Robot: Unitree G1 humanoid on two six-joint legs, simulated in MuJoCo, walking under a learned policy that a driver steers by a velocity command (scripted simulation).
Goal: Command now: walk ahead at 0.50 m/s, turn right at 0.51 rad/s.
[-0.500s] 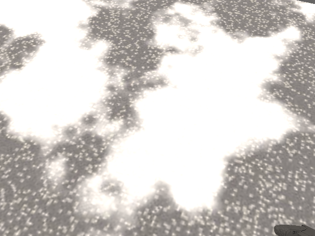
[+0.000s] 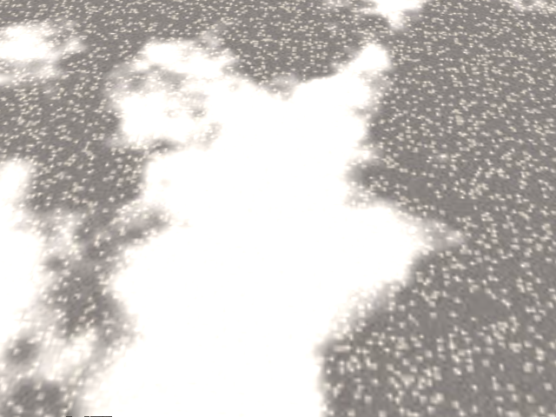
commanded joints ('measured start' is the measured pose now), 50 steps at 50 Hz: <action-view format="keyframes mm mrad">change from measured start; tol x32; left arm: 1 324 206 65 -4 8 -13 19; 50 143 66 -9 10 39 36 72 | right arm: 1 -82 -137 -11 -151 41 -89 27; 50 -154 -67 10 -13 -11 24 7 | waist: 1 169 -115 -324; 19 3 -119 -143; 22 85 319 -343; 39 -24 -209 -110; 50 20 -14 -38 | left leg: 1 -754 -46 -237 566 -19 28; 18 -322 -86 -229 -347 433 -21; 21 138 287 -532 -389 1147 196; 39 -225 -30 -131 -369 151 19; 50 -111 -3 -170 -397 407 6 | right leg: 1 895 -341 757 -342 -140 -274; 9 255 -144 258 -324 704 -163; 19 335 -88 449 -86 259 -22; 21 91 103 280 282 -462 82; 24 -75 31 214 609 -445 177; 39 255 -244 311 -309 -88 -36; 50 252 -96 179 -256 -36 60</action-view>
